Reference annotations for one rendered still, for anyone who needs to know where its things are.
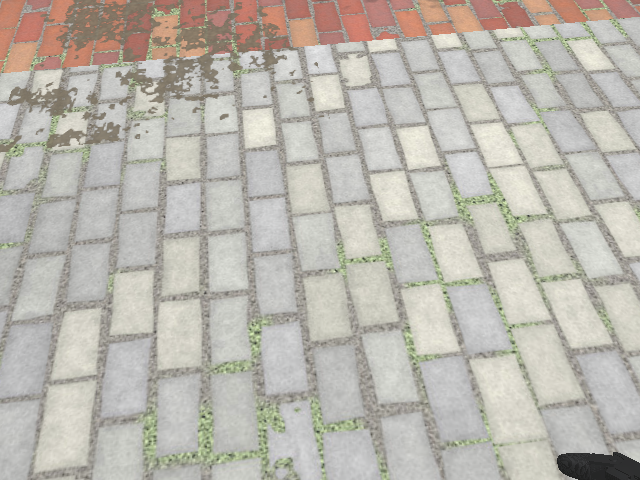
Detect robot right hand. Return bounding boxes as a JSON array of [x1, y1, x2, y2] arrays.
[[557, 452, 640, 480]]

